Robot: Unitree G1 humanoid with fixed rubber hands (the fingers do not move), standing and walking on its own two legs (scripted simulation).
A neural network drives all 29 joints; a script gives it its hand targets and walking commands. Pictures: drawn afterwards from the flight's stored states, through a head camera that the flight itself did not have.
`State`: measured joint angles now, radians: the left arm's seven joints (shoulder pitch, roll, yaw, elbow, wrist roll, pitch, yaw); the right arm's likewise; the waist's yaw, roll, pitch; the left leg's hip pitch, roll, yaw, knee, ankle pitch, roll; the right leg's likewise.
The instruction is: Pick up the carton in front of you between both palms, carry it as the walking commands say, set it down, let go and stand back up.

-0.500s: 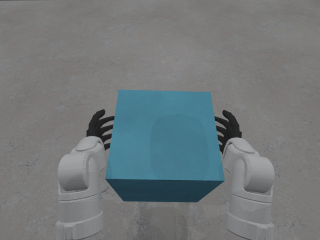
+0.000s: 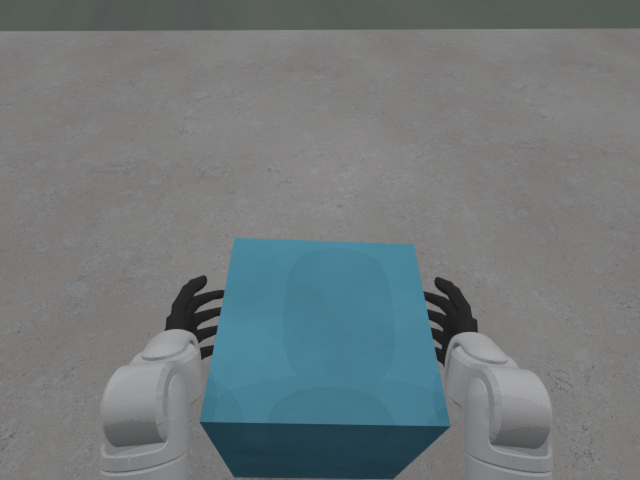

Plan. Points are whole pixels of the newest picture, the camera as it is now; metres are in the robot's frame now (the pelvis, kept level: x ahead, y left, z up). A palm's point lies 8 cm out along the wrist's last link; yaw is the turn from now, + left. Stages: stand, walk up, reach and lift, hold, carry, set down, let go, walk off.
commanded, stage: carry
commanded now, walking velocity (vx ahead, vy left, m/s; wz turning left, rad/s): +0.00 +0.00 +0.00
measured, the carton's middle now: (319, 366) +0.25 +0.00 +0.02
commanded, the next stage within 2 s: none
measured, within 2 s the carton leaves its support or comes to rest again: neither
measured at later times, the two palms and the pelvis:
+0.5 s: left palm (231, 214) +0.45 +0.14 +0.09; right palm (429, 214) +0.47 -0.16 +0.08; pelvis +0.22 -0.03 +0.00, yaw +3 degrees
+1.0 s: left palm (224, 228) +0.48 +0.16 +0.03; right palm (405, 224) +0.50 -0.14 +0.04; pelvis +0.23 -0.01 +0.00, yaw +4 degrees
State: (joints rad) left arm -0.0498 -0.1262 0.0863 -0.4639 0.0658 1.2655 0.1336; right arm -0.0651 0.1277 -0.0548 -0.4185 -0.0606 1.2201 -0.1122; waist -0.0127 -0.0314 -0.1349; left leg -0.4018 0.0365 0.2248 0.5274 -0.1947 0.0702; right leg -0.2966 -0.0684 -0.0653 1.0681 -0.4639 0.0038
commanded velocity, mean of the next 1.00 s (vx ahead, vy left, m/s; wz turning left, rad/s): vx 0.00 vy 0.00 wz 0.00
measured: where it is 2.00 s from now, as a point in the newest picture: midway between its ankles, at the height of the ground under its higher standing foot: outside the picture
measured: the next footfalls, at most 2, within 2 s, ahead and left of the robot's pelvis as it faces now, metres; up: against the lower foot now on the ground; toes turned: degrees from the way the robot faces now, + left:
right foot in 0.28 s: +0.30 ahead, -0.13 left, +0.00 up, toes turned +22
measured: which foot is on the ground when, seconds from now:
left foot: down 0.00-1.00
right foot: up 0.00-0.26, down 0.28-1.00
